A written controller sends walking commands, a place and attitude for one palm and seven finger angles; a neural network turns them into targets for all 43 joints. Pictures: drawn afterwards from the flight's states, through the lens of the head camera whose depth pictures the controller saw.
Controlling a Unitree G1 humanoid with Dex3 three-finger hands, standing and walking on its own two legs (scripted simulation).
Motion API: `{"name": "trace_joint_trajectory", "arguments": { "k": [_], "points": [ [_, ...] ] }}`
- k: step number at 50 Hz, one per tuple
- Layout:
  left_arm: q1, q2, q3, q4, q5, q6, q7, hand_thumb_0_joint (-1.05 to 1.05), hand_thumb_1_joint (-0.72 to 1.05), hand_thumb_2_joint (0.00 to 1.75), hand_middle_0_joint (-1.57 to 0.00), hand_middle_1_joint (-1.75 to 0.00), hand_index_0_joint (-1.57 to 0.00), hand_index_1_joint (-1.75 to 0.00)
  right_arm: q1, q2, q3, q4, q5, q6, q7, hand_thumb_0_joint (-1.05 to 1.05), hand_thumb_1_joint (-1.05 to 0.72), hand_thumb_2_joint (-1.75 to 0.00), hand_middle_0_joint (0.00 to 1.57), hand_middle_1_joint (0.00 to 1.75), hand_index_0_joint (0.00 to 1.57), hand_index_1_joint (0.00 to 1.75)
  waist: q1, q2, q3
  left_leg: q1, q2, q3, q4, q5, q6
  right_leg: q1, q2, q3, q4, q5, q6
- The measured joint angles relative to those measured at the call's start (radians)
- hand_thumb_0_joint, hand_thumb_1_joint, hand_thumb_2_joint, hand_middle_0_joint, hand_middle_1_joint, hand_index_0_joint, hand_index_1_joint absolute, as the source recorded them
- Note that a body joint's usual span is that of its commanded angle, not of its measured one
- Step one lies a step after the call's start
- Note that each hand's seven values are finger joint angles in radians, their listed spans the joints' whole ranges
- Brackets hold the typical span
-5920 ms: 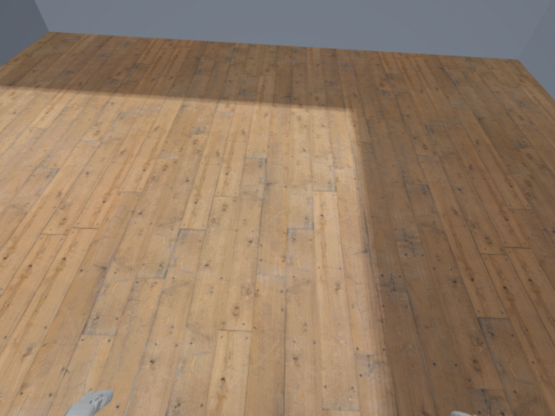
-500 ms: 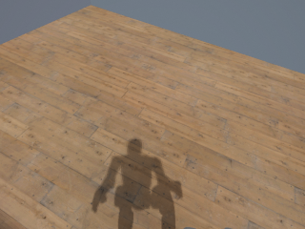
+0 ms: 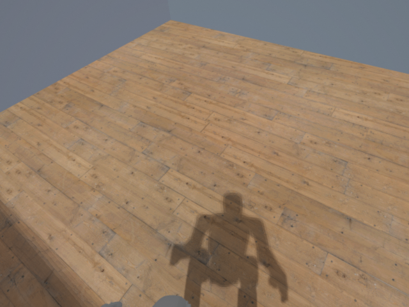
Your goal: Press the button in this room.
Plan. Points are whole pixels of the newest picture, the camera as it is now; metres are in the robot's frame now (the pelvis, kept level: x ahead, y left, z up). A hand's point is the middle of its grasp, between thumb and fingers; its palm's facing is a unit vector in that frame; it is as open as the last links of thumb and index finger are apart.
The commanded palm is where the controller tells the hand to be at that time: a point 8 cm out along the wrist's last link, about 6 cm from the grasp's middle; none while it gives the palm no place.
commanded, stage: turn or walk to find it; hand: left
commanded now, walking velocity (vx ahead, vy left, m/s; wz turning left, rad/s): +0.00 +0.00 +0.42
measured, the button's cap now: out of the picture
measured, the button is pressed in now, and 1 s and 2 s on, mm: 0 0 0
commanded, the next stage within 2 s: none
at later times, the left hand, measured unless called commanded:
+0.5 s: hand out of the picture -0.05 +0.28 -0.18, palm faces +0.27 -0.93 -0.23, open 7.4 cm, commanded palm none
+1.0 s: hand out of the picture -0.05 +0.20 -0.14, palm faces +0.42 -0.86 -0.29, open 7.4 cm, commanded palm none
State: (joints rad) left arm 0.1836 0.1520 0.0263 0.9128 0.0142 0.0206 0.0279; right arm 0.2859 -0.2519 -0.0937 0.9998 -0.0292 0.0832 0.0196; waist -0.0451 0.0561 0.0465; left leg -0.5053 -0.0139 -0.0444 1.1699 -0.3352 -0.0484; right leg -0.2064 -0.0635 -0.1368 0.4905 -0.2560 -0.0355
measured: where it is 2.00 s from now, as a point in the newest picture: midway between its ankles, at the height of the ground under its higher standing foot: outside the picture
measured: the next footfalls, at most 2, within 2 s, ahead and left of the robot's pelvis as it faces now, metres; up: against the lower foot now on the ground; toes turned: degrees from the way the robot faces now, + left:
left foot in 0.32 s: -0.02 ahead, +0.15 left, +0.00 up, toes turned +13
right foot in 0.84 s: +0.01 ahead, -0.07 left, +0.00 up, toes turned +18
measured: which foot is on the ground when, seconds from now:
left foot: up 0.00-0.30, down 0.32-0.84, up 0.86-1.00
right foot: down 0.00-0.32, up 0.34-0.82, down 0.84-1.00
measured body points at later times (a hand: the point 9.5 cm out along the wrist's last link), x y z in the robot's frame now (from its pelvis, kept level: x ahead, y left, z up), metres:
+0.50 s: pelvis -0.04 +0.06 +0.00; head -0.02 +0.09 +0.45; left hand -0.07 +0.32 -0.16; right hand +0.10 -0.16 -0.13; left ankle -0.06 +0.14 -0.74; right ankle -0.02 -0.09 -0.66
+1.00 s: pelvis -0.06 -0.01 +0.00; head -0.03 -0.04 +0.45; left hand -0.07 +0.25 -0.12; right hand +0.06 -0.24 -0.17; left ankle -0.13 +0.13 -0.65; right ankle -0.03 -0.09 -0.74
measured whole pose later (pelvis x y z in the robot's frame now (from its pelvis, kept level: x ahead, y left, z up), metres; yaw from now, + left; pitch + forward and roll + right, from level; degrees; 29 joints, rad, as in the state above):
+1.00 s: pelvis -0.06 -0.01 +0.00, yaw +25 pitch -1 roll +2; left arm 0.19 0.15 0.03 0.92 0.01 0.02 0.03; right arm 0.27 -0.25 -0.09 1.00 -0.03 0.08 0.02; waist -0.04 0.06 0.05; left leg -0.51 -0.03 -0.05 1.15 -0.36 -0.04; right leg -0.20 -0.05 -0.12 0.50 -0.28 -0.04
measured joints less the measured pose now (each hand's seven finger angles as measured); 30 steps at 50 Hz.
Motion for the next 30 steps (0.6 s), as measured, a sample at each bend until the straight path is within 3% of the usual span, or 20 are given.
{"name": "trace_joint_trajectory", "arguments": {
  "k": [4, 9, 13, 15, 16, 19, 23, 30],
  "points": [
    [0.019, -0.003, 0.0, 0.012, 0.002, -0.005, 0.001, 0.01, 0.9, 0.9, -0.21, -0.3, -0.21, -0.3, 0.006, -0.002, 0.0, 0.012, 0.0, 0.005, 0.001, 0.0, -0.91, -0.9, 0.2, 0.3, 0.19, 0.3, 0.007, -0.009, 0.001, 0.028, 0.041, 0.003, -0.008, 0.011, -0.022, 0.002, -0.014, -0.041, -0.012, 0.007, -0.001],
    [0.042, 0.009, 0.007, 0.026, 0.011, -0.008, 0.0, 0.01, 0.91, 0.9, -0.21, -0.3, -0.21, -0.3, -0.022, 0.006, 0.01, 0.021, 0.005, 0.007, -0.002, 0.0, -0.91, -0.9, 0.19, 0.3, 0.19, 0.3, 0.035, -0.034, 0.014, 0.115, 0.065, 0.039, -0.195, -0.074, -0.026, -0.017, -0.042, -0.082, 0.007, 0.005, 0.009],
    [0.057, 0.038, 0.018, 0.044, 0.017, -0.003, -0.003, 0.01, 0.91, 0.9, -0.21, -0.3, -0.21, -0.3, -0.069, 0.019, 0.023, 0.002, 0.015, -0.009, -0.005, 0.0, -0.91, -0.9, 0.19, 0.3, 0.19, 0.3, 0.06, -0.064, 0.028, 0.197, 0.058, 0.087, -0.395, -0.111, -0.013, -0.049, -0.072, -0.11, 0.054, -0.006, 0.029],
    [0.069, 0.057, 0.026, 0.055, 0.013, 0.003, -0.004, 0.01, 0.9, 0.9, -0.21, -0.3, -0.21, -0.3, -0.087, 0.022, 0.03, -0.016, 0.017, -0.026, -0.006, 0.0, -0.91, -0.9, 0.19, 0.3, 0.19, 0.3, 0.063, -0.074, 0.028, 0.253, 0.051, 0.108, -0.539, -0.027, -0.002, -0.071, -0.089, -0.126, 0.1, -0.023, 0.046],
    [0.075, 0.069, 0.03, 0.059, 0.008, 0.01, -0.004, 0.01, 0.9, 0.9, -0.21, -0.3, -0.21, -0.3, -0.096, 0.027, 0.032, -0.022, 0.016, -0.038, -0.006, 0.0, -0.91, -0.9, 0.19, 0.3, 0.19, 0.3, 0.065, -0.087, 0.026, 0.268, 0.041, 0.112, -0.584, 0.017, 0.021, -0.09, -0.105, -0.126, 0.14, -0.039, 0.057],
    [0.083, 0.101, 0.041, 0.082, 0.005, 0.046, 0.0, 0.01, 0.91, 0.9, -0.21, -0.3, -0.21, -0.3, -0.121, 0.053, 0.044, -0.038, 0.01, -0.055, -0.009, 0.0, -0.91, -0.9, 0.2, 0.3, 0.19, 0.3, 0.076, -0.121, 0.024, 0.266, 0.022, 0.12, -0.57, -0.003, 0.075, -0.175, -0.081, -0.019, 0.357, -0.224, 0.089],
    [0.069, 0.11, 0.045, 0.096, 0.005, 0.058, -0.009, 0.01, 0.91, 0.9, -0.2, -0.3, -0.2, -0.3, -0.122, 0.068, 0.059, -0.048, 0.007, -0.064, -0.024, 0.0, -0.91, -0.9, 0.2, 0.3, 0.2, 0.3, 0.068, -0.105, 0.008, 0.292, 0.015, 0.088, -0.649, 0.041, 0.088, -0.243, -0.039, 0.056, 0.558, -0.181, 0.107],
    [0.014, 0.098, 0.038, 0.061, 0.0, 0.04, -0.01, 0.01, 0.91, 0.9, -0.2, -0.3, -0.2, -0.3, -0.105, 0.074, 0.065, -0.047, 0.011, -0.069, -0.027, 0.0, -0.91, -0.9, 0.2, 0.3, 0.2, 0.3, 0.058, -0.082, 0.01, 0.308, -0.019, 0.041, -0.735, 0.113, 0.101, -0.243, -0.024, 0.112, 0.557, -0.133, 0.135]
  ]
}}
